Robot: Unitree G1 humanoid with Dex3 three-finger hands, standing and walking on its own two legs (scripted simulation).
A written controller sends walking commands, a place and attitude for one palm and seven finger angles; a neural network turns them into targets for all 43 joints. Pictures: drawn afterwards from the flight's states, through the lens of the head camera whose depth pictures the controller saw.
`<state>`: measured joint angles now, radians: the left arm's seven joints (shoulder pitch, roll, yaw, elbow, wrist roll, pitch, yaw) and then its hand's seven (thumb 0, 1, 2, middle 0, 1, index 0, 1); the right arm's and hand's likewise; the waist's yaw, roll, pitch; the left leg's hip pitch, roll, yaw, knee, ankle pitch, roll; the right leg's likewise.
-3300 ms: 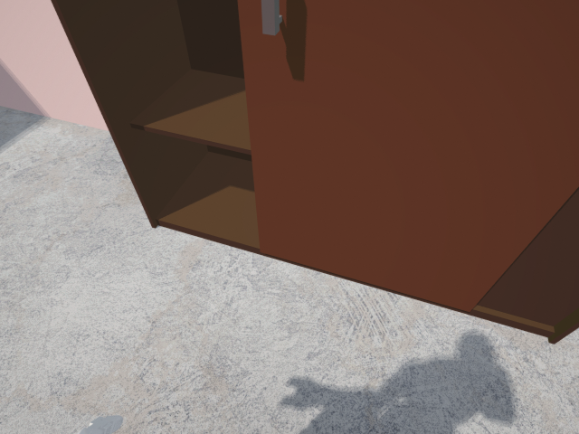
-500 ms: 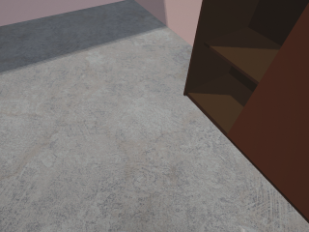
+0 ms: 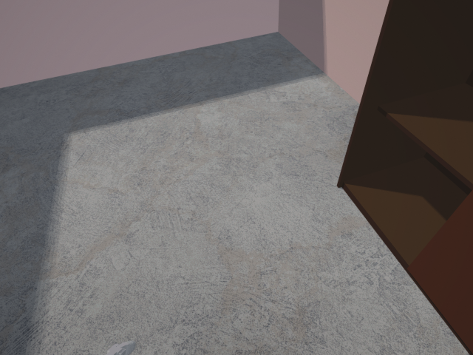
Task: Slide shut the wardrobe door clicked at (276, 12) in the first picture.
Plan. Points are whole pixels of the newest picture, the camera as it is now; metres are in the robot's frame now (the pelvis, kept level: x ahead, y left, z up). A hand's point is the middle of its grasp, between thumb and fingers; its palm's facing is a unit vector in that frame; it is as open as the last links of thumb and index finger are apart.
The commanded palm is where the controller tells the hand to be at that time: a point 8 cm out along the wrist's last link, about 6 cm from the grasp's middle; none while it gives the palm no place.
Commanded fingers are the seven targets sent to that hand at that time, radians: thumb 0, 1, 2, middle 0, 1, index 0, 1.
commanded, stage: walk to a spot facing it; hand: right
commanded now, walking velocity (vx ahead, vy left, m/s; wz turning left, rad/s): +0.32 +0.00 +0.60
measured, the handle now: out of the picture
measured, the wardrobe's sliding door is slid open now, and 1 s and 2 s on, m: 0.52 0.52 0.52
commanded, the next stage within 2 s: turn to face it in 0.78 s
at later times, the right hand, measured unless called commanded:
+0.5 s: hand (285, 252) +0.39 -0.09 -0.18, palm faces -0.35 +0.93 -0.14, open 7.4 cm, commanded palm none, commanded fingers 0.00 -0.90 -0.90 0.20 0.30 0.20 0.30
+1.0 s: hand (297, 216) +0.50 -0.13 -0.18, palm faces -0.39 +0.89 -0.22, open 7.4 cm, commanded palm none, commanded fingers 0.00 -0.90 -0.90 0.20 0.30 0.20 0.30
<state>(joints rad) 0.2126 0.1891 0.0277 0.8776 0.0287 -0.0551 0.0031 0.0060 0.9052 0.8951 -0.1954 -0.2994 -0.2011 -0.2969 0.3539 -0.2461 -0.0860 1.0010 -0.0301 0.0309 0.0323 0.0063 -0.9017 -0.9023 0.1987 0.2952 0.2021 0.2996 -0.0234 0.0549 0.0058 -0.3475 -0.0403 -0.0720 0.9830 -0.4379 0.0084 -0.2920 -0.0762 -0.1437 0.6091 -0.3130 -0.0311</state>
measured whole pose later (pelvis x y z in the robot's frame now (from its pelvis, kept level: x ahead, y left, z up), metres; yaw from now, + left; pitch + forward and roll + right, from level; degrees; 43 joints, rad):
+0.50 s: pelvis +0.20 +0.03 -0.02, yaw +18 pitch +0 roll +0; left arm 0.55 0.11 0.03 1.10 0.01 -0.03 0.01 0.01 0.91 0.89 -0.20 -0.30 -0.20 -0.30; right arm 0.08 -0.20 -0.07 0.90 -0.04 -0.02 0.05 0.00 -0.91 -0.90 0.19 0.29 0.20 0.30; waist 0.05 0.04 0.11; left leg -0.45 -0.02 0.19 0.64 -0.16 0.12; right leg 0.01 -0.17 -0.38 0.83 -0.52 0.06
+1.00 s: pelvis +0.42 +0.05 -0.01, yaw +31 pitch +0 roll +1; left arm 0.02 0.17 0.02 0.87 0.02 -0.04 0.00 0.01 0.91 0.90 -0.19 -0.30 -0.20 -0.30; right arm 0.37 -0.22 -0.07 0.99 -0.01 -0.02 -0.01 0.00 -0.90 -0.90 0.20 0.30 0.20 0.30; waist -0.07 0.03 0.05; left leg -0.16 -0.07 -0.08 0.67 -0.44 0.02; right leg -0.41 -0.05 -0.09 0.60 -0.15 -0.01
